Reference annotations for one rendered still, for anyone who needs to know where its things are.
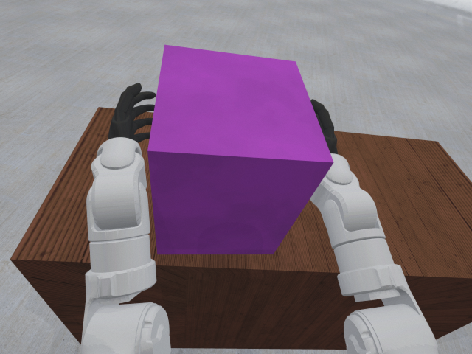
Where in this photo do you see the carton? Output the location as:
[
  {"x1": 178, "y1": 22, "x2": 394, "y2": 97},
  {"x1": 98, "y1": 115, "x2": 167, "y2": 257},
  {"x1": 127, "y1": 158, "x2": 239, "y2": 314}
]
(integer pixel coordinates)
[{"x1": 147, "y1": 45, "x2": 334, "y2": 254}]

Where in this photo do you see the pedestal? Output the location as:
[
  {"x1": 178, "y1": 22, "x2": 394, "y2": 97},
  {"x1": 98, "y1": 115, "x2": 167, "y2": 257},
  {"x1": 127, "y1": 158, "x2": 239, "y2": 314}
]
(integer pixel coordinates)
[{"x1": 10, "y1": 107, "x2": 472, "y2": 350}]

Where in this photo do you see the right robot upper arm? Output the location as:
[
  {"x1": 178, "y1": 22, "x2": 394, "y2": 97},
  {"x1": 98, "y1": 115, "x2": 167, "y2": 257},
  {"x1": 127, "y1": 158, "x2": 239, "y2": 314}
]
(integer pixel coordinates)
[{"x1": 344, "y1": 304, "x2": 439, "y2": 354}]

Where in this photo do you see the left robot upper arm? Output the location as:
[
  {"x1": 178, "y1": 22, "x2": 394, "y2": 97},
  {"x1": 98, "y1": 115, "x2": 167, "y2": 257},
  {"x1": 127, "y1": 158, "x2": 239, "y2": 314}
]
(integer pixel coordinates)
[{"x1": 82, "y1": 302, "x2": 171, "y2": 354}]

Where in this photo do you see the right robot hand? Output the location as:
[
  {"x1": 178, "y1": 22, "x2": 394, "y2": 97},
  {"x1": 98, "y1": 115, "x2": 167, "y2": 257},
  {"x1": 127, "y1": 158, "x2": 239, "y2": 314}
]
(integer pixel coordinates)
[{"x1": 311, "y1": 99, "x2": 338, "y2": 154}]

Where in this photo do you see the left robot hand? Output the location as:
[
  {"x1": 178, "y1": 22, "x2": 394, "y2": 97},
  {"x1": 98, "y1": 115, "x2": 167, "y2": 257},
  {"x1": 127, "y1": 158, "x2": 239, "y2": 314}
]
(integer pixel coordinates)
[{"x1": 108, "y1": 83, "x2": 156, "y2": 143}]

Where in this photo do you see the robot right forearm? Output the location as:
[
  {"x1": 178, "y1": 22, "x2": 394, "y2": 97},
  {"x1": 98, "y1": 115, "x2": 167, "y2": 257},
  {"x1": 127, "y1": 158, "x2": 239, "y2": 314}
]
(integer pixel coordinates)
[{"x1": 310, "y1": 153, "x2": 440, "y2": 354}]

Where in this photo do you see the robot left forearm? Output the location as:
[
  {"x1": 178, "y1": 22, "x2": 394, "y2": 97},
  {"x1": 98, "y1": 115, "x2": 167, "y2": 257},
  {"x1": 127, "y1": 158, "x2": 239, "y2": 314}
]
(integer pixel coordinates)
[{"x1": 80, "y1": 137, "x2": 156, "y2": 354}]

